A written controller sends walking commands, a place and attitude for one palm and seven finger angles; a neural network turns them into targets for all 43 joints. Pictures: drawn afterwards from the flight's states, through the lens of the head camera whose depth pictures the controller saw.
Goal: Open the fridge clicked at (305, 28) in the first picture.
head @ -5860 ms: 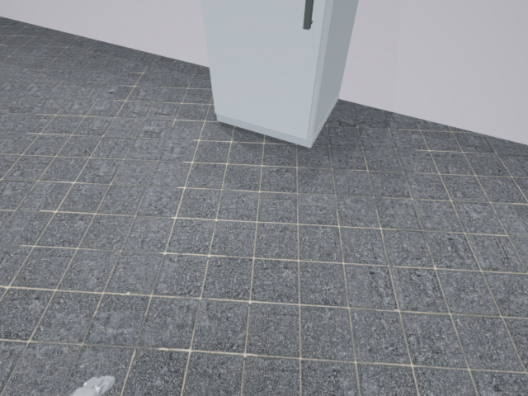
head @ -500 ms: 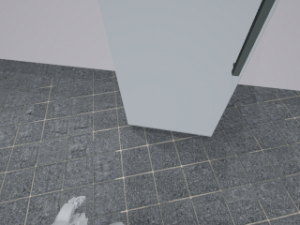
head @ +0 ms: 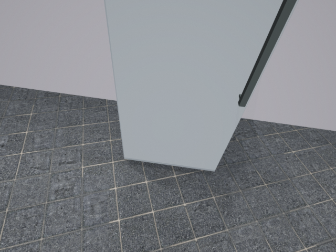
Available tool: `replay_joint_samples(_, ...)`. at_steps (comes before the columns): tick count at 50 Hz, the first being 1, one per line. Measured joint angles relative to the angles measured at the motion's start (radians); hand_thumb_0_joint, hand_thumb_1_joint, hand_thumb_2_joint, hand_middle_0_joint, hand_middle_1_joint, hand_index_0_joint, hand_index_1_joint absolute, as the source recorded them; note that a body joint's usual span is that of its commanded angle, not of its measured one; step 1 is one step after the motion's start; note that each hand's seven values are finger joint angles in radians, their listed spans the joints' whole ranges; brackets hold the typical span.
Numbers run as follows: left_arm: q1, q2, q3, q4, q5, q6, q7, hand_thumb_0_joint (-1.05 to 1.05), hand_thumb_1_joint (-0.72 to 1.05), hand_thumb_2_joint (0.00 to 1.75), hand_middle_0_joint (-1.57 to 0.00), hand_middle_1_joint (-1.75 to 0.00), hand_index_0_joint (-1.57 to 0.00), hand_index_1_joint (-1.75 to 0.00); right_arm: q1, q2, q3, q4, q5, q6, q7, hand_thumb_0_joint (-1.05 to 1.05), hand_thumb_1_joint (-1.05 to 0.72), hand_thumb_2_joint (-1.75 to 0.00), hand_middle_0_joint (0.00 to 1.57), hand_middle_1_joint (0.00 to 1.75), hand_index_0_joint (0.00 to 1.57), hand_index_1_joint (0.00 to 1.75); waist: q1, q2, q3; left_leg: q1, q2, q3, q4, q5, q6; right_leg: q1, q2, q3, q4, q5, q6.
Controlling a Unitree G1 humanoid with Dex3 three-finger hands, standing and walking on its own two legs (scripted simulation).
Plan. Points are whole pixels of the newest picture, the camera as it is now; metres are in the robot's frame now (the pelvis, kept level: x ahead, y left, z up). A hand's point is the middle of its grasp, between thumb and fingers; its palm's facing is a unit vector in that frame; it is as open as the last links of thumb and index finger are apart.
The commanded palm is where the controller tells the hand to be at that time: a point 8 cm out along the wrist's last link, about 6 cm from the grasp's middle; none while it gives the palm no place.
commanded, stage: take the last steps up to it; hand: right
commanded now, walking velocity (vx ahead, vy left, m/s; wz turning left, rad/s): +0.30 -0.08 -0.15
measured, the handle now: (262, 52) +0.73 -0.27 +0.16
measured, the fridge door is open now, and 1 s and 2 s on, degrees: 0 0 0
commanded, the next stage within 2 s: come to a stop and stand still in 0.80 s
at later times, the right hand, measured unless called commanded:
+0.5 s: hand out of the picture -0.01 -0.24 -0.18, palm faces +0.17 +0.98 -0.13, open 7.4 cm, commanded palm none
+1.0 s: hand (247, 188) +0.38 -0.26 -0.16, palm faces -0.02 +0.98 -0.21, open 7.4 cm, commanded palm none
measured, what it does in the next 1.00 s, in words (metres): walks ahead: right foot, then left foot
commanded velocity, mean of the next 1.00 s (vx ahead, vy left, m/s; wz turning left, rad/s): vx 0.18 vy -0.01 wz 0.01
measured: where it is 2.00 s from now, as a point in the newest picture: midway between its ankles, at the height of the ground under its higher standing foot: outside the picture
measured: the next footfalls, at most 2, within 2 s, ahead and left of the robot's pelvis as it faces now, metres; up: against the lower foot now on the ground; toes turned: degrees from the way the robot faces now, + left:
right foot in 0.42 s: +0.18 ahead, -0.20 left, +0.00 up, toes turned -13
left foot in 0.96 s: +0.38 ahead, +0.00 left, +0.00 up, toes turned +6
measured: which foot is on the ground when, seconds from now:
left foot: down 0.00-0.42, up 0.44-0.94, down 0.96-1.00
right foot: up 0.00-0.40, down 0.42-0.98, up 1.00-1.00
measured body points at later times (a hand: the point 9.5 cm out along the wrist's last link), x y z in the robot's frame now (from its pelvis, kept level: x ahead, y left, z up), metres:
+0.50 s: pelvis +0.11 -0.10 -0.01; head +0.13 -0.12 +0.44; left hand +0.23 +0.12 -0.14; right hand -0.02 -0.29 -0.17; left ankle +0.01 +0.06 -0.68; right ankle +0.14 -0.19 -0.74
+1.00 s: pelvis +0.26 -0.09 -0.01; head +0.28 -0.07 +0.44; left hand +0.16 +0.10 -0.17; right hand +0.38 -0.32 -0.15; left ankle +0.34 +0.00 -0.74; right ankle +0.15 -0.19 -0.72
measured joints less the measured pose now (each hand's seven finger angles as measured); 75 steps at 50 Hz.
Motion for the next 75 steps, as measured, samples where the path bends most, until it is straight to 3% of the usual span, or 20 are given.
replay_joint_samples(3, 0.017, 0.008, 0.013, 0.013, 0.005, -0.001, -0.011, 0.01, 0.91, 0.9, -0.2, -0.3, -0.2, -0.3, 0.059, 0.009, -0.004, 0.031, 0.003, -0.009, -0.007, 0.0, -0.91, -0.89, 0.2, 0.3, 0.2, 0.3, 0.002, 0.002, -0.012, 0.051, 0.008, 0.012, -0.088, 0.033, -0.007, -0.09, -0.03, -0.01, 0.149, 0.124, 0.019)
replay_joint_samples(8, 0.033, 0.008, 0.02, 0.026, 0.006, -0.007, -0.017, 0.01, 0.91, 0.9, -0.2, -0.3, -0.2, -0.3, 0.144, 0.014, -0.003, 0.088, 0.003, -0.026, -0.009, 0.0, -0.91, -0.89, 0.2, 0.3, 0.2, 0.3, -0.007, 0.009, -0.012, 0.116, 0.018, 0.041, -0.186, 0.058, -0.016, -0.16, -0.085, -0.014, 0.172, 0.244, 0.046)
replay_joint_samples(13, 0.007, 0.001, 0.014, 0.033, 0.003, -0.009, -0.024, 0.01, 0.91, 0.9, -0.2, -0.3, -0.2, -0.3, 0.22, 0.028, 0.0, 0.144, -0.005, -0.039, -0.009, 0.0, -0.91, -0.89, 0.2, 0.3, 0.2, 0.3, -0.035, 0.016, -0.005, 0.159, 0.032, 0.063, -0.222, 0.045, -0.042, -0.16, -0.12, -0.043, 0.047, 0.252, 0.05)
replay_joint_samples(18, -0.066, -0.019, -0.002, 0.012, -0.004, -0.031, -0.031, 0.01, 0.91, 0.9, -0.2, -0.3, -0.2, -0.3, 0.267, 0.03, -0.002, 0.193, -0.011, -0.033, -0.009, 0.0, -0.9, -0.89, 0.2, 0.3, 0.2, 0.3, -0.071, 0.04, 0.011, 0.181, 0.063, 0.073, -0.188, -0.01, -0.089, -0.078, -0.114, -0.096, -0.196, 0.193, 0.024)
replay_joint_samples(20, -0.096, -0.028, -0.009, -0.006, -0.005, -0.055, -0.029, 0.01, 0.91, 0.9, -0.2, -0.3, -0.2, -0.3, 0.282, 0.028, -0.006, 0.208, -0.01, -0.024, -0.008, 0.0, -0.9, -0.89, 0.2, 0.3, 0.2, 0.3, -0.078, 0.053, 0.017, 0.172, 0.082, 0.068, -0.122, -0.061, -0.111, -0.008, -0.099, -0.12, -0.311, 0.191, 0.011)
replay_joint_samples(22, -0.128, -0.044, -0.013, -0.023, -0.002, -0.09, -0.017, 0.01, 0.91, 0.9, -0.2, -0.3, -0.2, -0.3, 0.275, 0.023, -0.009, 0.222, -0.004, -0.007, -0.006, 0.0, -0.9, -0.89, 0.2, 0.3, 0.2, 0.3, -0.073, 0.076, 0.037, 0.102, 0.109, 0.034, 0.079, -0.155, -0.086, 0.011, -0.08, -0.139, -0.306, 0.21, -0.017)
replay_joint_samples(24, -0.145, -0.062, -0.02, -0.034, -0.002, -0.109, -0.001, 0.01, 0.91, 0.9, -0.2, -0.3, -0.2, -0.3, 0.243, 0.017, -0.01, 0.226, -0.001, 0.017, -0.006, 0.01, -0.9, -0.89, 0.2, 0.3, 0.2, 0.3, -0.071, 0.085, 0.046, -0.016, 0.091, -0.026, 0.359, -0.213, -0.052, 0.032, -0.074, -0.16, -0.279, 0.16, -0.04)
replay_joint_samples(26, -0.141, -0.08, -0.023, -0.037, -0.005, -0.117, 0.012, 0.0, 0.91, 0.9, -0.2, -0.3, -0.2, -0.3, 0.202, 0.008, -0.017, 0.219, -0.002, 0.022, -0.001, 0.01, -0.9, -0.89, 0.2, 0.3, 0.2, 0.3, -0.061, 0.087, 0.041, -0.125, 0.075, -0.038, 0.541, -0.157, -0.034, 0.081, -0.065, -0.177, -0.327, 0.153, -0.049)
replay_joint_samples(28, -0.129, -0.085, -0.009, -0.044, -0.016, -0.136, 0.033, -0.01, 0.94, 0.9, -0.2, -0.3, -0.21, -0.3, 0.154, -0.002, -0.025, 0.2, -0.005, 0.017, 0.003, 0.01, -0.9, -0.89, 0.2, 0.3, 0.2, 0.3, -0.047, 0.092, 0.034, -0.208, 0.072, -0.034, 0.598, -0.084, -0.034, 0.136, -0.046, -0.191, -0.402, 0.173, -0.054)
replay_joint_samples(37, -0.002, -0.075, -0.022, 0.025, -0.008, -0.131, 0.039, -0.01, 0.94, 0.9, -0.2, -0.3, -0.21, -0.3, -0.055, -0.038, -0.041, 0.078, -0.006, 0.016, 0.005, 0.0, -0.91, -0.89, 0.19, 0.3, 0.19, 0.3, -0.02, 0.097, 0.001, -0.358, 0.063, -0.037, 0.459, 0.083, -0.061, 0.313, 0.012, -0.201, -0.591, 0.19, -0.068)
replay_joint_samples(46, 0.118, -0.099, -0.03, 0.096, 0.006, -0.102, 0.037, 0.0, 0.92, 0.9, -0.2, -0.3, -0.2, -0.3, -0.144, -0.02, -0.024, 0.044, -0.001, 0.021, 0.007, 0.0, -0.91, -0.89, 0.19, 0.3, 0.19, 0.3, 0.045, 0.054, 0.048, -0.244, 0.029, -0.009, 0.143, 0.061, -0.02, 0.394, -0.016, -0.215, -0.531, 0.069, -0.029)
replay_joint_samples(48, 0.146, -0.104, -0.034, 0.112, 0.0, -0.095, 0.038, 0.0, 0.91, 0.9, -0.2, -0.3, -0.2, -0.3, -0.143, -0.016, -0.016, 0.042, -0.001, 0.006, 0.007, 0.0, -0.91, -0.89, 0.19, 0.3, 0.19, 0.3, 0.052, 0.048, 0.055, -0.174, 0.011, 0.007, 0.04, 0.155, -0.009, 0.382, -0.035, -0.213, -0.45, 0.013, -0.011)
replay_joint_samples(50, 0.143, -0.106, -0.036, 0.129, -0.013, -0.082, 0.039, 0.01, 0.91, 0.9, -0.2, -0.3, -0.2, -0.3, -0.146, -0.002, -0.009, 0.051, 0.003, -0.019, -0.002, 0.0, -0.91, -0.89, 0.19, 0.3, 0.19, 0.3, 0.051, 0.03, 0.074, -0.162, -0.007, 0.02, 0.052, 0.141, 0.03, 0.306, -0.062, -0.177, -0.257, -0.045, 0.008)
replay_joint_samples(53, 0.107, -0.1, -0.028, 0.126, -0.027, -0.051, 0.044, 0.01, 0.91, 0.9, -0.2, -0.3, -0.2, -0.3, -0.134, 0.02, 0.009, 0.063, 0.008, -0.022, -0.012, 0.0, -0.9, -0.89, 0.2, 0.3, 0.2, 0.3, 0.049, 0.017, 0.09, -0.144, -0.015, 0.031, 0.05, 0.1, 0.049, 0.17, -0.053, -0.088, -0.011, -0.121, 0.024)
replay_joint_samples(57, 0.041, -0.087, -0.014, 0.091, -0.026, -0.018, 0.043, 0.01, 0.91, 0.9, -0.2, -0.3, -0.2, -0.3, -0.124, 0.027, -0.008, 0.06, 0.011, 0.001, -0.035, -0.02, -0.93, -0.89, 0.2, 0.3, 0.2, 0.3, 0.032, 0.015, 0.081, -0.134, -0.012, 0.036, 0.002, 0.126, 0.044, 0.042, -0.056, -0.04, 0.071, -0.087, 0.038)
replay_joint_samples(64, -0.076, -0.045, 0.004, 0.008, -0.013, -0.003, 0.028, 0.0, 0.91, 0.9, -0.2, -0.3, -0.2, -0.3, -0.103, -0.005, -0.022, 0.046, -0.005, 0.037, -0.03, -0.01, -0.92, -0.89, 0.2, 0.3, 0.2, 0.3, -0.014, 0.029, 0.066, -0.157, 0.003, 0.017, -0.034, 0.175, 0.029, -0.016, -0.052, -0.024, 0.041, -0.022, 0.052)
replay_joint_samples(67, -0.099, -0.029, 0.002, -0.027, -0.014, -0.012, 0.021, 0.0, 0.91, 0.9, -0.2, -0.3, -0.2, -0.3, -0.077, -0.023, -0.022, 0.043, -0.011, 0.043, -0.035, -0.01, -0.91, -0.89, 0.2, 0.3, 0.2, 0.3, -0.028, 0.043, 0.049, -0.169, 0.012, 0.009, -0.04, 0.194, 0.014, 0.028, -0.045, -0.035, -0.055, -0.037, 0.049)
replay_joint_samples(69, -0.092, -0.014, -0.001, -0.076, -0.018, -0.028, 0.022, 0.0, 0.91, 0.9, -0.2, -0.3, -0.2, -0.3, -0.043, -0.033, -0.012, 0.034, -0.01, 0.044, -0.046, 0.0, -0.91, -0.89, 0.2, 0.3, 0.2, 0.3, -0.023, 0.051, 0.03, -0.186, 0.031, -0.001, -0.01, 0.192, -0.001, 0.091, -0.03, -0.063, -0.186, -0.009, 0.047)
replay_joint_samples(71, -0.074, -0.001, -0.002, -0.121, -0.013, -0.045, 0.026, 0.0, 0.91, 0.9, -0.2, -0.3, -0.2, -0.3, -0.016, -0.041, -0.009, 0.026, -0.002, 0.055, -0.048, 0.0, -0.91, -0.89, 0.2, 0.3, 0.2, 0.3, -0.011, 0.048, 0.01, -0.208, 0.05, -0.003, 0.054, 0.161, -0.018, 0.139, -0.015, -0.073, -0.306, 0.068, 0.015)
replay_joint_samples(75, -0.057, -0.006, -0.016, -0.159, 0.001, -0.032, 0.027, 0.0, 0.91, 0.9, -0.2, -0.3, -0.2, -0.3, 0.036, -0.051, -0.016, 0.021, -0.001, 0.084, -0.035, 0.0, -0.9, -0.89, 0.2, 0.3, 0.2, 0.3, -0.024, 0.049, -0.015, -0.219, 0.022, -0.085, 0.159, 0.001, -0.022, 0.154, 0.009, -0.098, -0.297, 0.102, -0.055)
